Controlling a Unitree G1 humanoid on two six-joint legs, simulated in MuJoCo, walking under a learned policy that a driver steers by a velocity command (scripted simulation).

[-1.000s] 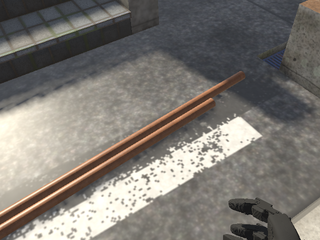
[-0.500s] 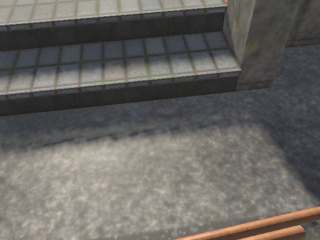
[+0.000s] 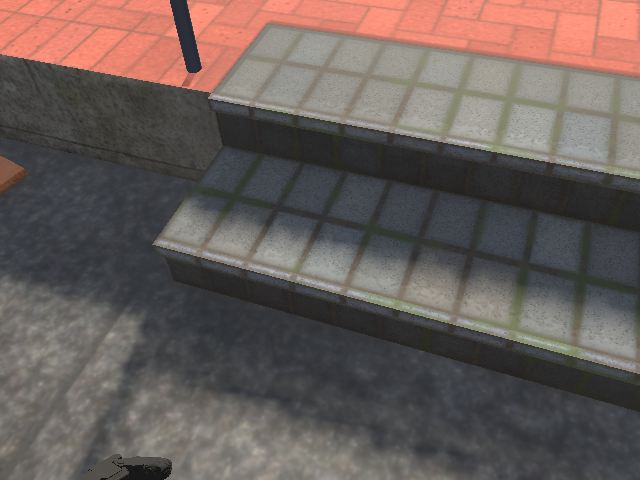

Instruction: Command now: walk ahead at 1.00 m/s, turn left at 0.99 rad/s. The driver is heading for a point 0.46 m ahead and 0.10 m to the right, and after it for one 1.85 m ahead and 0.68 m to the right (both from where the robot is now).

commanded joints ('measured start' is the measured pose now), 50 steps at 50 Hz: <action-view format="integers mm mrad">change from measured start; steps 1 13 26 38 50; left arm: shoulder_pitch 71 193 372 223 118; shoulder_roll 100 174 44 42 318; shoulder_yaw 33 81 73 94 153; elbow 5 174 238 151 -9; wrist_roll -23 27 -72 4 9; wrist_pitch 5 -64 -36 122 56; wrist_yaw -20 20 20 3 26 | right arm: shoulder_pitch -214 -253 -43 -297 -390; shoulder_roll -170 -47 -128 5 -101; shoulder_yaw -50 19 43 42 -15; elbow -120 -187 -115 -119 -204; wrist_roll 8 -38 -55 2 36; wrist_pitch -52 -18 -73 -27 59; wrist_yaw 8 36 -28 -56 -69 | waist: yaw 97 30 -57 113 131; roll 4 -105 163 126 -261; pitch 8 114 -348 -102 -43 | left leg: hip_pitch -351 -615 533 -64 -552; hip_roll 126 145 530 440 158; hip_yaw -179 -183 -295 80 -15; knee -255 889 41 -268 667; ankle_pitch -57 170 1549 698 -244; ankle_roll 61 -103 -21 30 -283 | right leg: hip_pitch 405 396 198 163 503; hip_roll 59 -125 271 115 -165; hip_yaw -86 455 -63 -131 425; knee -160 -657 234 249 -527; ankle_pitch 292 -483 -392 -160 268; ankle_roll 12 -124 -77 -18 -442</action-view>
